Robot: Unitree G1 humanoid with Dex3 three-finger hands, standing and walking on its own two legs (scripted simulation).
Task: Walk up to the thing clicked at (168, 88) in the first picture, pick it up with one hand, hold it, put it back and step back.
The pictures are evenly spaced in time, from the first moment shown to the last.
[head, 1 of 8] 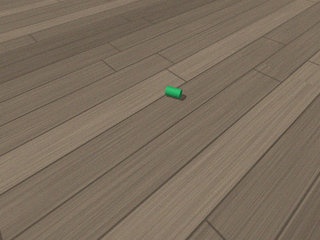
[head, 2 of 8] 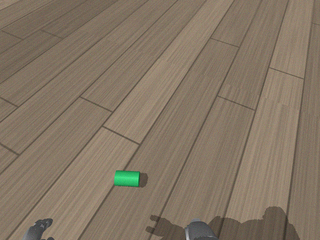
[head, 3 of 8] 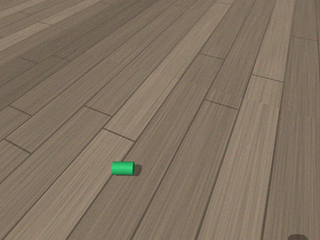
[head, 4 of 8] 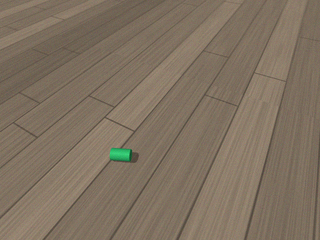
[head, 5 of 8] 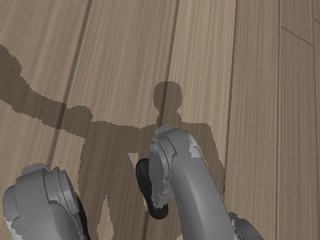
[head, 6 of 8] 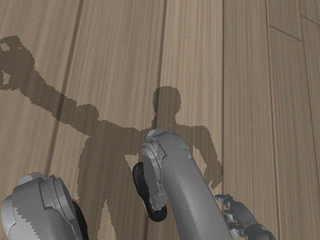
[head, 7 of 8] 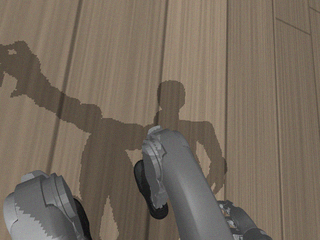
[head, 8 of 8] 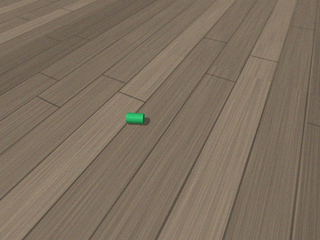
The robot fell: no
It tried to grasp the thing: no
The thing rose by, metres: 0.00
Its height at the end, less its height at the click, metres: +0.00
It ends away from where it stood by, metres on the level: 0.01
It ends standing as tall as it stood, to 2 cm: yes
